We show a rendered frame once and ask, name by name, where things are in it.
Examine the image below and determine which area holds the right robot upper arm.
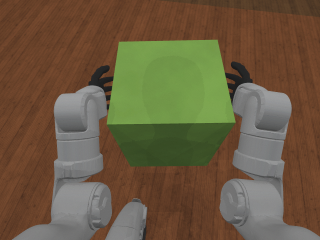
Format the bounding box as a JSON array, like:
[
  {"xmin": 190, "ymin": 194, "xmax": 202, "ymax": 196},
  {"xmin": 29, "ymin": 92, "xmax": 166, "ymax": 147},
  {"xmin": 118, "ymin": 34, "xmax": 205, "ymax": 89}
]
[{"xmin": 219, "ymin": 178, "xmax": 320, "ymax": 240}]

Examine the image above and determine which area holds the left robot upper arm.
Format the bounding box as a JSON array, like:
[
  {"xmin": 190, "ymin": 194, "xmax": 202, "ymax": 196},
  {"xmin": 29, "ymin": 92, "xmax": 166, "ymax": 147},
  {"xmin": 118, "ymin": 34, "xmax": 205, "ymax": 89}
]
[{"xmin": 12, "ymin": 182, "xmax": 112, "ymax": 240}]

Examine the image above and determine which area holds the robot left shin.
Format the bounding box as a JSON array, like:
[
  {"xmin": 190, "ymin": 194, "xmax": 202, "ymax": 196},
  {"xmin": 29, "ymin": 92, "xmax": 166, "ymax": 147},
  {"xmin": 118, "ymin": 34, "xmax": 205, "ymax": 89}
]
[{"xmin": 131, "ymin": 198, "xmax": 144, "ymax": 240}]

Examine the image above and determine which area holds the robot left forearm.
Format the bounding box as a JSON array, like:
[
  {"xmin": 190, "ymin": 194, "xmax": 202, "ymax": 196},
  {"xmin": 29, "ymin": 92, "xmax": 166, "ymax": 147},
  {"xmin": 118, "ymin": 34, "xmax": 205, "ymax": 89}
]
[{"xmin": 51, "ymin": 85, "xmax": 108, "ymax": 219}]

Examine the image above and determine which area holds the right robot hand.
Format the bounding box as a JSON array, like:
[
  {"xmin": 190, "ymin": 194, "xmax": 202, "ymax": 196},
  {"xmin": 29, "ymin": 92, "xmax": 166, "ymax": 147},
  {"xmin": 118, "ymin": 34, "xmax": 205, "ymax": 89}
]
[{"xmin": 225, "ymin": 61, "xmax": 253, "ymax": 105}]

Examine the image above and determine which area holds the left robot hand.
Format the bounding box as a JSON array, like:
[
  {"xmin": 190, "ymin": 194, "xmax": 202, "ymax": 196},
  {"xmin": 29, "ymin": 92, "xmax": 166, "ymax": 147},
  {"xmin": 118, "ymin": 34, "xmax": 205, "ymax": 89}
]
[{"xmin": 88, "ymin": 65, "xmax": 114, "ymax": 110}]

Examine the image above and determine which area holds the robot right forearm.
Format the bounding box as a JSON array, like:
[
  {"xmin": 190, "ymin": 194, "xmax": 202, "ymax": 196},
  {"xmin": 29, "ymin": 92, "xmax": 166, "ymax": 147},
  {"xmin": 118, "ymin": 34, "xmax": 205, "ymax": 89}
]
[{"xmin": 232, "ymin": 83, "xmax": 292, "ymax": 215}]

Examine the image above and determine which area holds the carton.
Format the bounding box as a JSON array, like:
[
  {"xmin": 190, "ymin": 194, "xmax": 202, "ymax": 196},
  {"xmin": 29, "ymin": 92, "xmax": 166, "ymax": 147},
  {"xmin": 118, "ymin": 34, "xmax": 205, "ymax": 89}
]
[{"xmin": 106, "ymin": 39, "xmax": 236, "ymax": 167}]

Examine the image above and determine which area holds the robot left thigh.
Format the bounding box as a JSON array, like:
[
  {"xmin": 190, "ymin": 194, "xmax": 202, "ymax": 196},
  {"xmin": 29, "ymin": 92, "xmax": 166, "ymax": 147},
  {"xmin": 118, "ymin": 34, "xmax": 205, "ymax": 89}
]
[{"xmin": 105, "ymin": 202, "xmax": 148, "ymax": 240}]

